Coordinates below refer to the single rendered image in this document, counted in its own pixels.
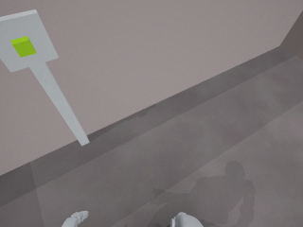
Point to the panel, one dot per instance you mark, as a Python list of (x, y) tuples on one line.
[(28, 23)]

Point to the robot left hand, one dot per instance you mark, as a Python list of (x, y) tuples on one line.
[(75, 219)]

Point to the button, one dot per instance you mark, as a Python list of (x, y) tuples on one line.
[(23, 46)]

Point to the robot right thigh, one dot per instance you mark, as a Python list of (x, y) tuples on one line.
[(184, 220)]

